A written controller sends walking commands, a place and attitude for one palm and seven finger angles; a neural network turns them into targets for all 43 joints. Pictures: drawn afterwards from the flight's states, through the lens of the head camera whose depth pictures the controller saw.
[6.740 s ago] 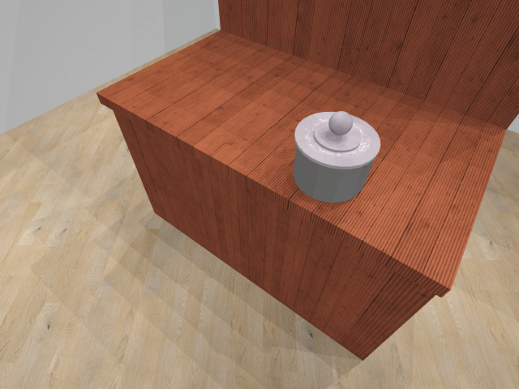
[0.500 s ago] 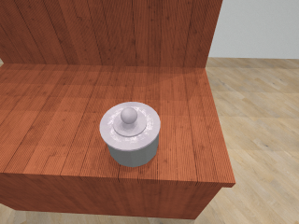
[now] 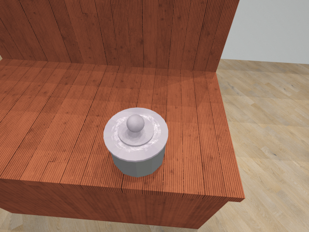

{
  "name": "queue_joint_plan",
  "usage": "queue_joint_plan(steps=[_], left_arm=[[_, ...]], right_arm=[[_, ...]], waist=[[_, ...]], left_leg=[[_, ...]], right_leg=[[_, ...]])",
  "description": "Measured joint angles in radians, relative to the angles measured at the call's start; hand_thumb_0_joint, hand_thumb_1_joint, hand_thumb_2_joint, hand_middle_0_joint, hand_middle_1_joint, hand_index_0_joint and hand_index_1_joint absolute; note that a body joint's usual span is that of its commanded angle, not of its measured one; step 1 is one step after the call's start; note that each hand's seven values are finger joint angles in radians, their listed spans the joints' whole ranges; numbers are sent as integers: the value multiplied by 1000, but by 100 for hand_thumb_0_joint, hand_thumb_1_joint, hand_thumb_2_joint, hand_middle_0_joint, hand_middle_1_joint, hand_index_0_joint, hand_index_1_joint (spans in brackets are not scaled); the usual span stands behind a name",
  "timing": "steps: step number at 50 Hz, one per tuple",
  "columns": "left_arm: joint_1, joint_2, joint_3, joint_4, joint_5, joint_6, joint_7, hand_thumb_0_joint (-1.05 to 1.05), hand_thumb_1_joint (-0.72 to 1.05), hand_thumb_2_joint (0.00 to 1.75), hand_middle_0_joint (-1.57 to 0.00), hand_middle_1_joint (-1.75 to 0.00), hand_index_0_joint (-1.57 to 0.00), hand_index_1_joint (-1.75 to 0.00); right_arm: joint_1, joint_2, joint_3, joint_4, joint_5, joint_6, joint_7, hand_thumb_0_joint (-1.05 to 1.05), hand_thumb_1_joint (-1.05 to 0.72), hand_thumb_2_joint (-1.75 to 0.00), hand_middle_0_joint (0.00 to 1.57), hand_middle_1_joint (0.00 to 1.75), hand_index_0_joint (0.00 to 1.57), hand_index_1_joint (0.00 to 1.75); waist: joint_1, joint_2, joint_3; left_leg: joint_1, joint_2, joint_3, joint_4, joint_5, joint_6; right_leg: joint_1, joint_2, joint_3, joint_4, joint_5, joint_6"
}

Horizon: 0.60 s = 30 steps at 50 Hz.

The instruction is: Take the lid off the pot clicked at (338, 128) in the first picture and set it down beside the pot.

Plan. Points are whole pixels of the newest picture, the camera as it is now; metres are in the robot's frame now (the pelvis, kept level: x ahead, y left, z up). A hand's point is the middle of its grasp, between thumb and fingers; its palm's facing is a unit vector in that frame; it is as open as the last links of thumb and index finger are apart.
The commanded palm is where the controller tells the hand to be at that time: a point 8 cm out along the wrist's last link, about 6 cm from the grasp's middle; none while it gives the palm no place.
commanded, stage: look again from close up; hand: left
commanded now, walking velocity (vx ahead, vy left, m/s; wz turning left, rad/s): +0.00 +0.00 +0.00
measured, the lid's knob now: (135, 123) +0.38 +0.08 +0.07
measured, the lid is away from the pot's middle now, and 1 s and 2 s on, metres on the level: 0.00 0.00 0.00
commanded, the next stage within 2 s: shuffle to correct the standing spot in 0.50 s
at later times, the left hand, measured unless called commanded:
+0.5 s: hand out of the picture -0.01 +0.16 -0.18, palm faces +0.01 -0.98 -0.18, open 7.3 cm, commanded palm none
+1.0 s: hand out of the picture -0.02 +0.17 -0.18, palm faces -0.02 -0.98 -0.21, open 7.3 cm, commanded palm none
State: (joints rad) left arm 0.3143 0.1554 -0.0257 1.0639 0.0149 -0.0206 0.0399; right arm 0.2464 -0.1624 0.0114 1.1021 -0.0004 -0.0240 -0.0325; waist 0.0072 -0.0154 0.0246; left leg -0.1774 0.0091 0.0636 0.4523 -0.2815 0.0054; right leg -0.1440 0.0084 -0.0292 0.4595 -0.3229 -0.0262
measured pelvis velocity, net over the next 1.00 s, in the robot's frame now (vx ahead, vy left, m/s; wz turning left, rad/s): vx -0.04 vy -0.01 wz -0.03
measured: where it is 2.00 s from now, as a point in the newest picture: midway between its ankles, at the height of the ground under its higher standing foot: outside the picture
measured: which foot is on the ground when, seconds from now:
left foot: down 0.00-1.00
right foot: down 0.00-1.00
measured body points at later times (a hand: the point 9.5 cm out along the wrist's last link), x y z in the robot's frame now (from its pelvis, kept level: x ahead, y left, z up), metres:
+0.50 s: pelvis +0.00 +0.00 +0.00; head +0.01 +0.00 +0.45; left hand -0.01 +0.21 -0.16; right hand -0.01 -0.22 -0.16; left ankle -0.03 +0.11 -0.74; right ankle -0.05 -0.10 -0.74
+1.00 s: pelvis -0.04 -0.01 +0.00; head -0.02 +0.00 +0.44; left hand -0.02 +0.22 -0.16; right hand -0.03 -0.23 -0.16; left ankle -0.03 +0.11 -0.74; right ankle -0.05 -0.10 -0.74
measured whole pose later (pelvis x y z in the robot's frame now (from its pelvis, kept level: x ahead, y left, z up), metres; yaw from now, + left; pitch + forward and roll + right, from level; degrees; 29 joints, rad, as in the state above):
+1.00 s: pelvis -0.04 -0.01 +0.00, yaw -2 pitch +0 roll +0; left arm 0.30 0.17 0.01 1.00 0.02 0.02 0.05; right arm 0.23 -0.14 -0.03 1.07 0.00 0.01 -0.03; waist 0.00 -0.03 0.05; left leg -0.27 0.04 0.08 0.52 -0.26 0.00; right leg -0.25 0.03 -0.01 0.54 -0.29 -0.04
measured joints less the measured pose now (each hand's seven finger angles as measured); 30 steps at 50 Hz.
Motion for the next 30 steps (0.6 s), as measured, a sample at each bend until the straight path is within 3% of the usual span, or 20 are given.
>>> queue_joint_plan(steps=[30], left_arm=[[13, -10, -3, 21, -3, -7, 2, 0, 91, 90, -20, -30, -20, -30]], right_arm=[[44, 39, 7, 52, 4, 2, 1, 0, -92, -90, 20, 30, 20, 30]], waist=[[-4, -7, 1]], left_leg=[[9, 10, 0, -18, 14, -6]], right_leg=[[13, 11, 0, -31, 21, -5]])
